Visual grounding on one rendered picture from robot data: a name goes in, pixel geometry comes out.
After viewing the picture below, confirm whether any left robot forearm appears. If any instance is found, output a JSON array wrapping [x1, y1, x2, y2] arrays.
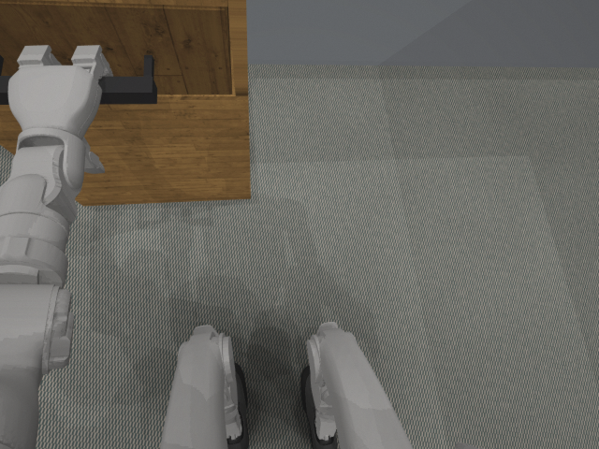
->
[[0, 127, 86, 289]]

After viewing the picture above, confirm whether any left robot upper arm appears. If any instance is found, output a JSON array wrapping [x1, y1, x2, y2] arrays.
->
[[0, 284, 75, 449]]

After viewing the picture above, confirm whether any drawer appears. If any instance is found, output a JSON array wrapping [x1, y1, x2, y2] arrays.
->
[[0, 0, 232, 94]]

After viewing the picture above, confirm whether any right robot foot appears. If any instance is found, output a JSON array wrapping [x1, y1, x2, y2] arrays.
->
[[300, 365, 337, 449]]

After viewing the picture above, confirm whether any left robot hand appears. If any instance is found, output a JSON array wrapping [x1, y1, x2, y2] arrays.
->
[[8, 45, 113, 174]]

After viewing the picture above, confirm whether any cabinet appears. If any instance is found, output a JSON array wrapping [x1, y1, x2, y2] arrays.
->
[[0, 0, 251, 206]]

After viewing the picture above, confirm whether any handle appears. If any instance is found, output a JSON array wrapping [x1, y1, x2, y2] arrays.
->
[[0, 55, 157, 105]]

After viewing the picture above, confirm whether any robot left thigh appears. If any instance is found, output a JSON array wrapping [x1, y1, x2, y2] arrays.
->
[[160, 332, 235, 449]]

